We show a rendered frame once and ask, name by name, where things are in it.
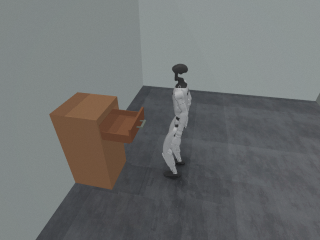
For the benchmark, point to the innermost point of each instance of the left robot shin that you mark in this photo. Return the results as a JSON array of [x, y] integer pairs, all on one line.
[[169, 159]]

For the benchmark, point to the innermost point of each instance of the robot right forearm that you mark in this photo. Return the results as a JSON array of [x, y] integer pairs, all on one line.
[[188, 106]]

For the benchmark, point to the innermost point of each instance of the robot left forearm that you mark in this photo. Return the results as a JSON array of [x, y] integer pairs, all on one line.
[[181, 125]]

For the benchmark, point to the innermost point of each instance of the robot left upper arm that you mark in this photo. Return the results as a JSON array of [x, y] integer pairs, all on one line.
[[179, 97]]

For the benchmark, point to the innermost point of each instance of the handle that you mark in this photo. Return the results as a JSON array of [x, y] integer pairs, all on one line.
[[143, 124]]

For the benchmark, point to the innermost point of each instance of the cabinet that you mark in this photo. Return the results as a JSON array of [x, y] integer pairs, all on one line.
[[92, 160]]

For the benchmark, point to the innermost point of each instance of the drawer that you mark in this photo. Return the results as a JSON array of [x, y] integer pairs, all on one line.
[[121, 125]]

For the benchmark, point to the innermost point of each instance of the robot right upper arm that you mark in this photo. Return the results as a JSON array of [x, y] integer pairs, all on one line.
[[189, 95]]

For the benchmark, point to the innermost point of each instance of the robot shin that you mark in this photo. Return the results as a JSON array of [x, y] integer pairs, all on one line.
[[169, 159], [176, 153]]

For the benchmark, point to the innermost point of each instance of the right robot shin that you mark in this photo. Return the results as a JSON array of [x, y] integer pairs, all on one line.
[[176, 153]]

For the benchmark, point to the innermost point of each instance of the robot left hand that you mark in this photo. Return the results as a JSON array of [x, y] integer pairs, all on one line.
[[176, 141]]

